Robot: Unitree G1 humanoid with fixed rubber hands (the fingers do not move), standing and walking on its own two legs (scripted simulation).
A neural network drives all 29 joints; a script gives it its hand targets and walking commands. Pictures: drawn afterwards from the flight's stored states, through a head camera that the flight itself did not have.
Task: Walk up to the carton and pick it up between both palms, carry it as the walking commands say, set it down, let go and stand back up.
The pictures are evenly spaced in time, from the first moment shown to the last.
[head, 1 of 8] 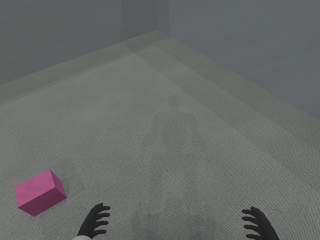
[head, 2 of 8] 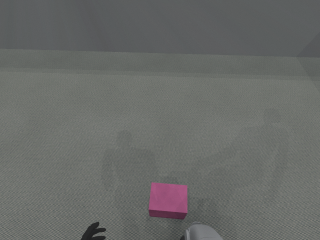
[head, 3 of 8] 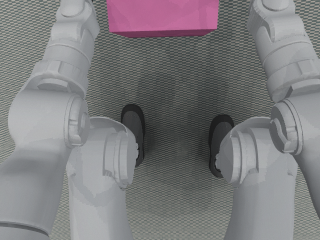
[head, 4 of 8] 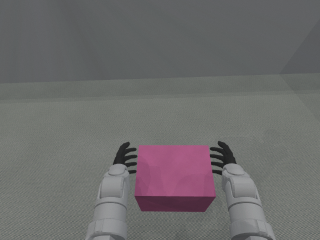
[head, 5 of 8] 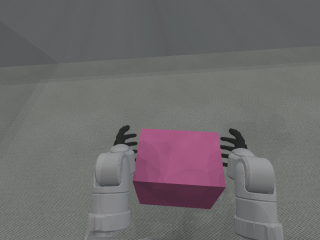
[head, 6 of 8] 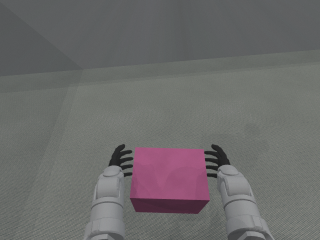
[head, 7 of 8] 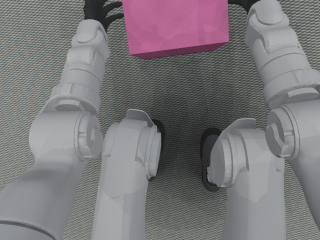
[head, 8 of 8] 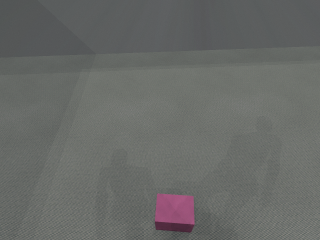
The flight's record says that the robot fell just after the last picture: no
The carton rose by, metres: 0.70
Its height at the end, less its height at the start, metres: +0.00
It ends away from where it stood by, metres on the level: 1.29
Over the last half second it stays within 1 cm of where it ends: yes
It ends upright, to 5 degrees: yes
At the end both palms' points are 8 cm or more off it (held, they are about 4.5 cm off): yes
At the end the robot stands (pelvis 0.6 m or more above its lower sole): yes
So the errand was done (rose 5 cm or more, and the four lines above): yes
